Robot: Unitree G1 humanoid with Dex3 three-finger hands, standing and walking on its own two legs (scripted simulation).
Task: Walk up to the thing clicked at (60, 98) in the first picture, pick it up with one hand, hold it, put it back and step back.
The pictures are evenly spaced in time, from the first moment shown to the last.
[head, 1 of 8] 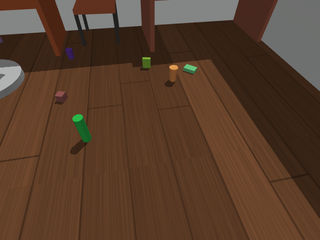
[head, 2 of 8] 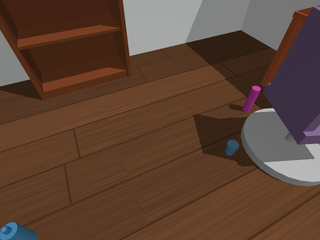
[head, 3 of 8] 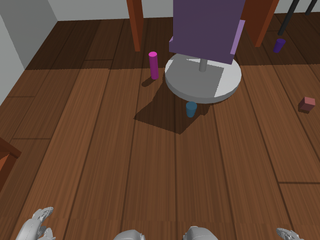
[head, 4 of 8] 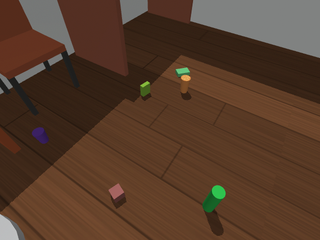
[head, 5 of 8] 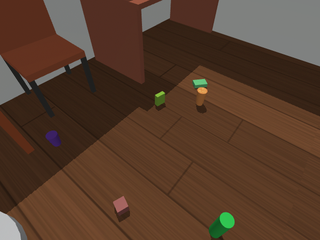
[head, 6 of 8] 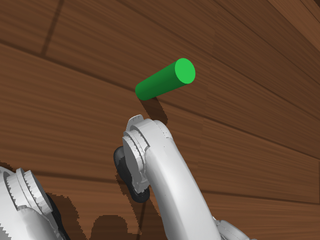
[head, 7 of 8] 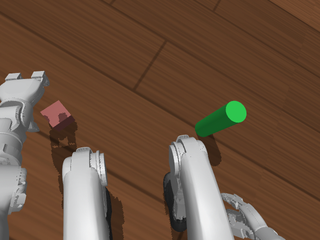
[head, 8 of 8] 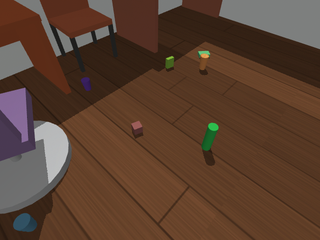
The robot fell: no
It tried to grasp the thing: yes
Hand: left
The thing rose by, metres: 0.65
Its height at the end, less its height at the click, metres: +0.00
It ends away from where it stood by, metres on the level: 0.01
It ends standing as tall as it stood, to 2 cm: yes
